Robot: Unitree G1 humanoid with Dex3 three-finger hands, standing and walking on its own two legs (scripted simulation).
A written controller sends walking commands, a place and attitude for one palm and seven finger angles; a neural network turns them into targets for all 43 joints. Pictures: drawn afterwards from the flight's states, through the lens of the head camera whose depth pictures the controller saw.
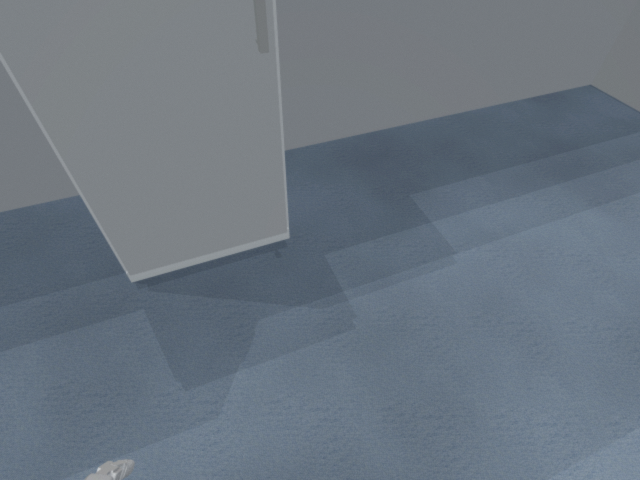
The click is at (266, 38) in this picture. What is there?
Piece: fridge door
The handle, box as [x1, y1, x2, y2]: [253, 0, 268, 53]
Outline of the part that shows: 253,0 257,33 256,42 258,45 258,50 260,53 268,52 265,3 264,0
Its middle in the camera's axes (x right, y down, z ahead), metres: -0.15 -0.57 +0.89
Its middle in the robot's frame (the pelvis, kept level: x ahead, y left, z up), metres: +1.07 +0.22 +0.20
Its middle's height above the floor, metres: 0.97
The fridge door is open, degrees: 0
